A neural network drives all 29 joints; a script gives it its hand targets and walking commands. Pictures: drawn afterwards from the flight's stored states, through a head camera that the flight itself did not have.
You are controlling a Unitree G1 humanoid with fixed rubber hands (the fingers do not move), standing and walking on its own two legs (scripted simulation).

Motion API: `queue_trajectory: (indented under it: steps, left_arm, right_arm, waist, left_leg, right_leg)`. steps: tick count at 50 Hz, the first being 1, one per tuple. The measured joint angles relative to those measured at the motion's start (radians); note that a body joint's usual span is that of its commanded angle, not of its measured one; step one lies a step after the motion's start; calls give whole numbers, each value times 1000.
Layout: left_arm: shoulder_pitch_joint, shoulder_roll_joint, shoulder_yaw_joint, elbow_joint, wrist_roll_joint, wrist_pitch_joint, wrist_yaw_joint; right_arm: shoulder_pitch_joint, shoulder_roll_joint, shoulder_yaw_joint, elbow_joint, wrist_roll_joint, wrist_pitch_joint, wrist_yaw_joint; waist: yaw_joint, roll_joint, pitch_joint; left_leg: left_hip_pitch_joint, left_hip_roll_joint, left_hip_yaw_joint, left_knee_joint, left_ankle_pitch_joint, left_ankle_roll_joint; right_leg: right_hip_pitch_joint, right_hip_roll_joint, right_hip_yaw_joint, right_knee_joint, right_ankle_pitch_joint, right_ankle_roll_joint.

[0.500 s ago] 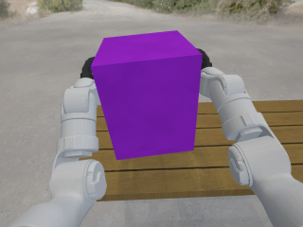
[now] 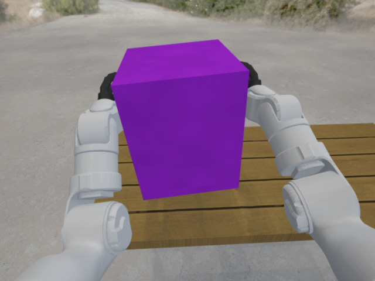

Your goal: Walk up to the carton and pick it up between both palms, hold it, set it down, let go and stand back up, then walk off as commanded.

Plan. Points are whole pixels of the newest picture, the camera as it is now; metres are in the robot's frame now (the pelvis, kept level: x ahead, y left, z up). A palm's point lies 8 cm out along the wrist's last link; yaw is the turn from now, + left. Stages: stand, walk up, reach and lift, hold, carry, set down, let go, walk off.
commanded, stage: hold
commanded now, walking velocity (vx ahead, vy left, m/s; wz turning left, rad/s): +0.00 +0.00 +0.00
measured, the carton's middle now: (182, 117) +0.37 +0.01 +0.23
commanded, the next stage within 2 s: none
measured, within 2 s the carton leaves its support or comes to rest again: neither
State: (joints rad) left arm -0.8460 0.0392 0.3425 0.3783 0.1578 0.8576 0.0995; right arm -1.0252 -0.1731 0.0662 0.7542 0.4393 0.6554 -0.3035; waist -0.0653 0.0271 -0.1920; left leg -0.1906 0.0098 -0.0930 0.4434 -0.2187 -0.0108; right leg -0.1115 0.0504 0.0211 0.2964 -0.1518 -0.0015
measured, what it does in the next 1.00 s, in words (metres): stands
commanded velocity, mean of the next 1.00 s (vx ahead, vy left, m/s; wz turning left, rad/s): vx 0.00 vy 0.00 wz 0.00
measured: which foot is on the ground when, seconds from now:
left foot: down 0.00-1.00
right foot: down 0.00-1.00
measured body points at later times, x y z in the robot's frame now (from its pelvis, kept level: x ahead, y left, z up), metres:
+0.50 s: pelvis +0.00 +0.00 +0.00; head -0.09 +0.01 +0.44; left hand +0.38 +0.15 +0.26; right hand +0.39 -0.14 +0.28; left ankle +0.01 +0.12 -0.75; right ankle +0.01 -0.12 -0.75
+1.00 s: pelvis +0.00 +0.00 +0.00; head -0.09 +0.02 +0.44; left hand +0.38 +0.15 +0.26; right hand +0.39 -0.14 +0.28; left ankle +0.01 +0.12 -0.75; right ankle +0.01 -0.12 -0.75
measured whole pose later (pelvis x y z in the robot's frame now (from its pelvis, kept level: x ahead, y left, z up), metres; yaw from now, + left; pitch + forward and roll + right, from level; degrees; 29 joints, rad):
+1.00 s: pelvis +0.00 +0.00 +0.00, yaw +0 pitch -2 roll -2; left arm -0.86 0.04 0.34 0.41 0.16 0.85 0.10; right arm -1.04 -0.17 0.04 0.78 0.43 0.66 -0.30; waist -0.08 0.02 -0.19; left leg -0.18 0.01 -0.10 0.45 -0.22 -0.01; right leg -0.10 0.05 0.02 0.30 -0.15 0.00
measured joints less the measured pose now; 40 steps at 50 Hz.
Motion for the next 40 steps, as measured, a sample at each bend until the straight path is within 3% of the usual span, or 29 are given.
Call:
queue_trajectory:
  steps: [13,22,27,32,40]
  left_arm:
    - [-29,9,-5,53,0,-5,-2]
    - [-13,-2,-2,28,4,-14,2]
    - [-31,-6,22,68,13,-7,0]
    - [-19,8,0,51,1,-1,0]
    - [-22,9,-9,35,-1,-4,3]
  right_arm:
    - [-25,8,-44,39,-16,9,2]
    - [-33,-4,-20,40,-1,-1,5]
    - [-34,0,-22,76,-4,0,9]
    - [-14,-1,6,52,3,-5,7]
    - [-11,5,-30,24,-2,-1,2]
  waist:
    - [-7,-11,6]
    - [-5,-6,-7]
    - [2,-9,0]
    - [1,-8,-1]
    - [-4,-7,-2]
  left_leg:
    - [7,-5,-9,0,3,0]
    - [-4,0,0,3,0,0]
    - [12,-1,3,-2,-1,1]
    - [6,-1,-3,3,-3,0]
    - [-1,-2,-13,8,-3,0]
  right_leg:
    - [9,-3,-7,2,-1,0]
    - [-3,1,3,-1,2,0]
    - [9,0,7,3,-3,0]
    - [8,1,1,1,-3,0]
    - [8,1,-7,-4,-1,-1]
